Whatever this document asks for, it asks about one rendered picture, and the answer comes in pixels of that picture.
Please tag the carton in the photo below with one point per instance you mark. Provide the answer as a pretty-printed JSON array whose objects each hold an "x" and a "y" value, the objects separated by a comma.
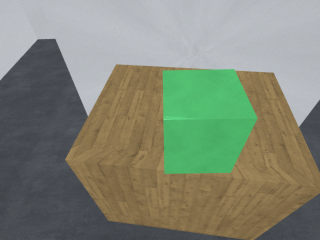
[{"x": 207, "y": 119}]

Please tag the pedestal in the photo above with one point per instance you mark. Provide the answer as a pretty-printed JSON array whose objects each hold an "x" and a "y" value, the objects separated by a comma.
[{"x": 118, "y": 156}]

